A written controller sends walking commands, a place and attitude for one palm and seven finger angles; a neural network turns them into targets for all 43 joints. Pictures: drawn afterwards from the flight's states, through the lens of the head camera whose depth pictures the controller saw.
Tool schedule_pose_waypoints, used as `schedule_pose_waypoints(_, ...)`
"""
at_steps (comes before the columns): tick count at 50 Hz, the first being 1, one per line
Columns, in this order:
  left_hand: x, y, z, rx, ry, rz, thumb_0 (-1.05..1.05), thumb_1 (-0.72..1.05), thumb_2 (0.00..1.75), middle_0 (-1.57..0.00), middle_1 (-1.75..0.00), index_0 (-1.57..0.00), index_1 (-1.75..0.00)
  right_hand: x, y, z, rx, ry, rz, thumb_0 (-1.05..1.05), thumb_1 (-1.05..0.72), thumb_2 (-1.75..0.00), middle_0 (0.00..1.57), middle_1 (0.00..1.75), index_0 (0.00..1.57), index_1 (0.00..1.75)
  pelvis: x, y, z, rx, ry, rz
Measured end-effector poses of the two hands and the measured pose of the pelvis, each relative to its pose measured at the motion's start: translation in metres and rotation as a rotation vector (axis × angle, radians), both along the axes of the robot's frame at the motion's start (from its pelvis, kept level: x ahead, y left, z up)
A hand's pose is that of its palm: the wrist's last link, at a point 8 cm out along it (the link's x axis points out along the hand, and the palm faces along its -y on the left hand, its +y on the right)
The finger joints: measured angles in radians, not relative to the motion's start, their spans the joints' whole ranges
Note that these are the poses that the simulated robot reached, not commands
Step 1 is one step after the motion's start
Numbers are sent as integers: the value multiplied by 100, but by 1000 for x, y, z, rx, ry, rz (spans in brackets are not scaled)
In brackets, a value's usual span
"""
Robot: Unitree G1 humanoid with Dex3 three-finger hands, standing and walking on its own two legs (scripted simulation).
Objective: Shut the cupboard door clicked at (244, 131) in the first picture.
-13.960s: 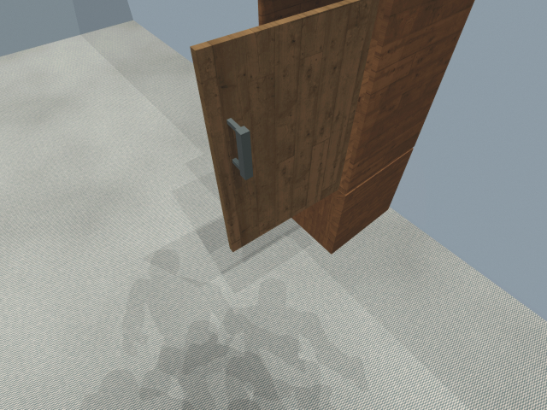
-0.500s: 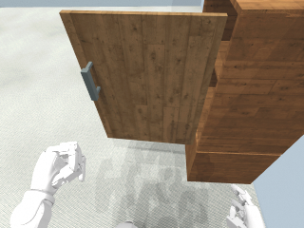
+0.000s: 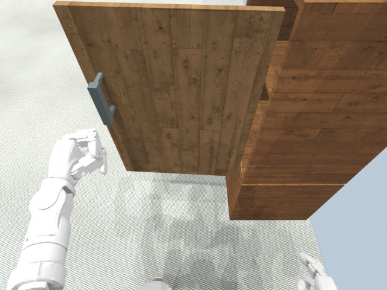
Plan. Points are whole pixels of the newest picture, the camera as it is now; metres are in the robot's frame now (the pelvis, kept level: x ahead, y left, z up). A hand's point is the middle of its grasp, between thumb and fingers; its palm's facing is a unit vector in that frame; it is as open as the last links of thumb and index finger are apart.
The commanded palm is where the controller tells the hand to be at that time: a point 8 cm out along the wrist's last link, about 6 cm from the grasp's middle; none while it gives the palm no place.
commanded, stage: bring the fist close to the handle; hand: left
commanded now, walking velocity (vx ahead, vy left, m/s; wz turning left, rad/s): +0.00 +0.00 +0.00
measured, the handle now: (104, 99) +0.52 +0.25 +0.08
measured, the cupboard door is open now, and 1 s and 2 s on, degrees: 87 86 72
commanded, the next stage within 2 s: push the door shut along its arc in 0.80 s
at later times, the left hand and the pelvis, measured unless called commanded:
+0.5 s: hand (109, 119) +0.45 +0.21 +0.09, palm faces -0.01 -1.00 +0.00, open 3.1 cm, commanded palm +0.42 +0.27 +0.09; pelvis +0.00 +0.00 -0.01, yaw -1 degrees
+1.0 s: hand (108, 121) +0.45 +0.22 +0.09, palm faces -0.01 -1.00 +0.01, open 3.1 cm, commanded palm +0.43 +0.26 +0.09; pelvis +0.00 +0.00 -0.01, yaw -2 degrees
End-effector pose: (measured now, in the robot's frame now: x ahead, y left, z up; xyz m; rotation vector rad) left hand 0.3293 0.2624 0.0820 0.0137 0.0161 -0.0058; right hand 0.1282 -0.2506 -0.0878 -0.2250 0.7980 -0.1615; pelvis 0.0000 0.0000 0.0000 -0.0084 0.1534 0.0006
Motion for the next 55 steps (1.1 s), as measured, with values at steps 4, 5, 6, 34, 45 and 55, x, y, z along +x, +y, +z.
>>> schedule_pose_waypoints(4, 18, 2, 3, 4, -9, -6, 2, 90, 90, -130, -150, -130, -150, -10, -3, -4, -7, 43, -19, 1, -90, -90, 20, 30, 20, 30, 1, 2, 0, -4, 11, 0)
schedule_pose_waypoints(5, 22, 2, 4, 3, -9, -7, 2, 90, 90, -130, -150, -130, -150, -12, -3, -5, -7, 54, -24, 1, -90, -90, 20, 30, 20, 30, 1, 2, -1, -4, 14, 0)
schedule_pose_waypoints(6, 27, 2, 5, 1, -8, -9, 2, 90, 90, -130, -150, -130, -150, -15, -3, -6, -7, 65, -28, 1, -90, -90, 20, 30, 20, 30, 1, 2, -1, -5, 17, -1)
schedule_pose_waypoints(34, 98, 9, -1, -17, 12, -5, 2, 89, 89, -130, -150, -131, -150, -99, -15, -24, -11, 357, -177, 1, -91, -90, 20, 30, 20, 30, 4, 5, -9, -13, 104, -32)
schedule_pose_waypoints(45, 98, 5, 1, -27, 6, 2, 2, 89, 90, -130, -150, -130, -150, -76, -11, -23, -8, 300, -147, 1, -91, -90, 20, 30, 20, 30, 2, 4, -9, -17, 95, -24)
schedule_pose_waypoints(55, 105, 8, 6, -21, 14, -33, 2, 90, 90, -130, -150, -130, -150, -64, -11, -24, -16, 276, -123, 0, -91, -90, 20, 30, 20, 30, 0, 4, -13, -22, 100, -16)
